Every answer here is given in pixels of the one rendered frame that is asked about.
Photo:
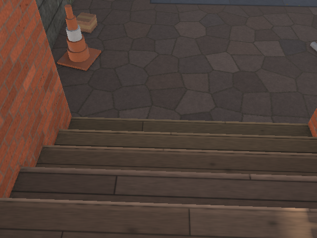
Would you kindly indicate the stairs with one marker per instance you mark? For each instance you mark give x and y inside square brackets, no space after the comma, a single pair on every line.
[163,178]

